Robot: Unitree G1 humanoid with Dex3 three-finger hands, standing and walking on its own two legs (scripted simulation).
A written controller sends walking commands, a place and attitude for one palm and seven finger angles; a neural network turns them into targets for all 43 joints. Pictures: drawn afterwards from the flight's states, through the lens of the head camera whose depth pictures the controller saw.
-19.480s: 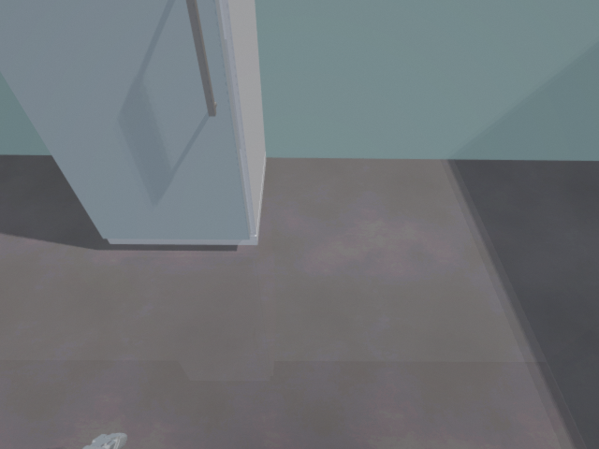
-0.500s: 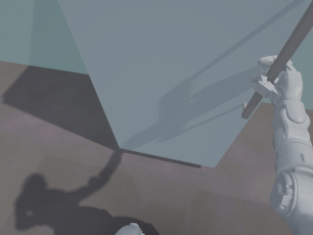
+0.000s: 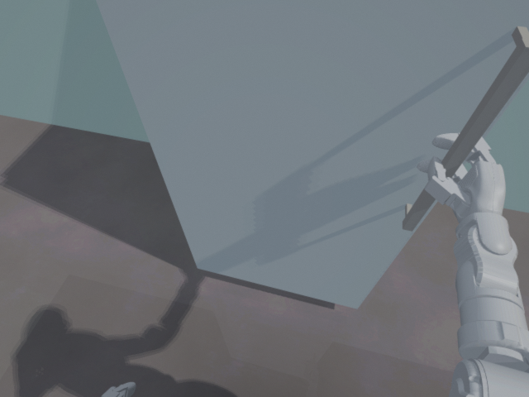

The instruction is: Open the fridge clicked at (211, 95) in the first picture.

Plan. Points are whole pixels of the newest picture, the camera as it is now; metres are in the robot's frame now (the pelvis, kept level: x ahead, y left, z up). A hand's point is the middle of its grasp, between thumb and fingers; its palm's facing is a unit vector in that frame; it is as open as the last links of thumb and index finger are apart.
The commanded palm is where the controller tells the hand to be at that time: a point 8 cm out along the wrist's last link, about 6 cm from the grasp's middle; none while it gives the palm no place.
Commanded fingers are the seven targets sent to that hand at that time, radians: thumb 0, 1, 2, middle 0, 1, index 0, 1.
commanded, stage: pull the door a little, standing still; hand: right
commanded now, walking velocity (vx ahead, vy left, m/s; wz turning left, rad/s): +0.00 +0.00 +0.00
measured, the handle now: (450, 154) +0.48 -0.22 +0.12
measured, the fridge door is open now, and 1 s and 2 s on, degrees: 1 26 59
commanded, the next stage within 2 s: walk backward, drawing the door open in 0.32 s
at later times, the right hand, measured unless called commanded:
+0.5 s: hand (428, 232) +0.34 -0.16 +0.11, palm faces +0.08 +0.99 -0.08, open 5.7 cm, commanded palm +0.30 -0.21 +0.12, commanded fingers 0.00 -0.90 -0.90 0.45 1.40 0.45 1.40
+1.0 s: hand (376, 331) +0.21 -0.09 +0.11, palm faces +0.18 +0.97 -0.17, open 6.0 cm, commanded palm +0.17 -0.13 +0.12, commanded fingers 0.00 -0.90 -0.90 0.45 1.40 0.45 1.40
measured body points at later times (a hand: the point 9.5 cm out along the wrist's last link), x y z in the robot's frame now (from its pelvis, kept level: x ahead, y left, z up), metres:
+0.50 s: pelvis -0.01 +0.00 +0.01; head +0.00 +0.01 +0.46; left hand +0.14 +0.23 -0.10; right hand +0.33 -0.22 +0.12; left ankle +0.00 +0.14 -0.72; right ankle -0.06 -0.11 -0.72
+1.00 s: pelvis -0.08 +0.07 +0.01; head -0.05 +0.09 +0.46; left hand +0.10 +0.26 -0.10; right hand +0.19 -0.14 +0.12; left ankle +0.00 +0.14 -0.72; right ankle -0.06 -0.11 -0.72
